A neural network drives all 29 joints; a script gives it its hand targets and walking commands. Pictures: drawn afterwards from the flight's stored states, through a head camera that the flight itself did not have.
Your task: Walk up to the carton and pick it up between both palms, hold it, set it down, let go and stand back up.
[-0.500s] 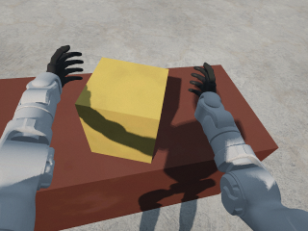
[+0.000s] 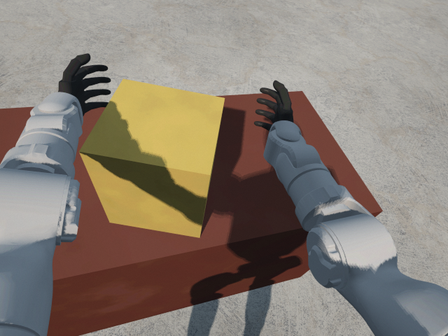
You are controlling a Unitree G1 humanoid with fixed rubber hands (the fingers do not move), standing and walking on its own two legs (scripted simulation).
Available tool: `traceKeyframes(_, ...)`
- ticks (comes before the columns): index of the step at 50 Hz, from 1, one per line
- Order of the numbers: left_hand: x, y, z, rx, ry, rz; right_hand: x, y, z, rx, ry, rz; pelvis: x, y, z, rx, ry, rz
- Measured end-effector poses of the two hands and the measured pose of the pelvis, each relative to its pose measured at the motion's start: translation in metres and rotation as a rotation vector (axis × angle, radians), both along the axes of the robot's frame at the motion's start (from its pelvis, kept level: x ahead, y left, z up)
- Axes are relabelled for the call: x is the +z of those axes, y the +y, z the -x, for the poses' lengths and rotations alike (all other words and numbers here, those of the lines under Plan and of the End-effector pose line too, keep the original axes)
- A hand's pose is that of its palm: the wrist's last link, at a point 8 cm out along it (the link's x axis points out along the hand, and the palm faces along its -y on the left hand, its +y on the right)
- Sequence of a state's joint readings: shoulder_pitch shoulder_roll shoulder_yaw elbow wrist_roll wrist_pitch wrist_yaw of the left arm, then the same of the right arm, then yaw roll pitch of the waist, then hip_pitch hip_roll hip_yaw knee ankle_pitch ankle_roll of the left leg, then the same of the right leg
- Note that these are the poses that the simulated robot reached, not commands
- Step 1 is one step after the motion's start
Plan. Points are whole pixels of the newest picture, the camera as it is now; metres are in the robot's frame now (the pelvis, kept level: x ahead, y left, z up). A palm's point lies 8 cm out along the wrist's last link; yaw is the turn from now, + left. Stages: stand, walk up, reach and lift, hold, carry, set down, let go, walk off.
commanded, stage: reach and lift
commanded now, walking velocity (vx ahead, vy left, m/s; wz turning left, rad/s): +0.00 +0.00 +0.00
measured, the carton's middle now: (164, 163) +0.48 +0.04 -0.01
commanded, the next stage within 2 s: none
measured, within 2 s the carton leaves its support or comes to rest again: neither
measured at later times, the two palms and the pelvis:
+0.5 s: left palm (78, 158) +0.48 +0.20 +0.03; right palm (259, 166) +0.40 -0.15 +0.04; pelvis -0.01 +0.01 -0.02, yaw +0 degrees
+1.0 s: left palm (87, 158) +0.49 +0.19 +0.01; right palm (239, 170) +0.41 -0.11 +0.02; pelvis -0.01 +0.04 -0.03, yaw -1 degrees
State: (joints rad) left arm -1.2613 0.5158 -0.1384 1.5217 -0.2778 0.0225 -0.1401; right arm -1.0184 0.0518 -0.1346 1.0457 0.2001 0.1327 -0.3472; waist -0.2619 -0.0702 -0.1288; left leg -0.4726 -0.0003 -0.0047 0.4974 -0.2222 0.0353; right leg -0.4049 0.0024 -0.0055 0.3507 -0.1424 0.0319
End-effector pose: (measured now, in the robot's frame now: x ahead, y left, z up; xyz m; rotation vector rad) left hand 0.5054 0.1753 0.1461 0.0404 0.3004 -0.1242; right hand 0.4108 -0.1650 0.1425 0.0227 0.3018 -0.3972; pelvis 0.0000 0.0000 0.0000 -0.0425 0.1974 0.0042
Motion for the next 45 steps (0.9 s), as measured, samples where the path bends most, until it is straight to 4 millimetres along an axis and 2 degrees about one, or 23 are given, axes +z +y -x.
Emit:
traceKeyframes(2, -0.007, 0.003, 0.001, 0.014, -0.015, 0.006, -0.014, 0.003, 0.002, 0.002, 0.016, 0.002, 0.000, -0.002, 0.000, 0.002, 0.012, 0.000)
traceKeyframes(5, -0.028, 0.005, 0.005, 0.013, 0.021, -0.006, -0.037, 0.007, 0.007, -0.001, 0.045, -0.001, -0.002, -0.004, 0.001, 0.006, 0.037, 0.003)
traceKeyframes(10, -0.030, 0.012, 0.002, 0.027, -0.020, -0.002, -0.069, 0.016, 0.014, -0.010, 0.075, -0.018, -0.006, -0.004, 0.003, 0.012, 0.086, 0.011)
traceKeyframes(17, -0.046, 0.023, 0.004, 0.040, 0.022, -0.015, -0.087, 0.021, 0.017, -0.019, 0.069, -0.015, -0.014, 0.002, 0.006, 0.014, 0.122, 0.026)
traceKeyframes(20, -0.066, 0.028, 0.010, 0.041, 0.057, -0.041, -0.090, 0.021, 0.014, -0.025, 0.054, -0.012, -0.018, 0.007, 0.007, 0.013, 0.138, 0.033)
traceKeyframes(26, -0.127, 0.021, 0.023, 0.014, 0.122, -0.023, -0.104, 0.019, 0.011, -0.030, 0.067, 0.008, -0.025, 0.012, 0.009, 0.010, 0.173, 0.042)
traceKeyframes(29, -0.142, 0.019, 0.022, 0.007, 0.081, 0.000, -0.114, 0.020, 0.012, -0.034, 0.077, 0.021, -0.029, 0.013, 0.010, 0.008, 0.205, 0.047)
traceKeyframes(36, -0.148, 0.017, 0.011, -0.012, 0.024, 0.007, -0.133, 0.033, 0.015, -0.043, 0.085, 0.006, -0.035, 0.017, 0.011, 0.005, 0.248, 0.068)
traceKeyframes(45, -0.141, 0.015, 0.010, -0.039, 0.040, -0.031, -0.125, 0.050, 0.005, -0.040, 0.039, -0.016, -0.037, 0.030, 0.010, 0.001, 0.236, 0.077)
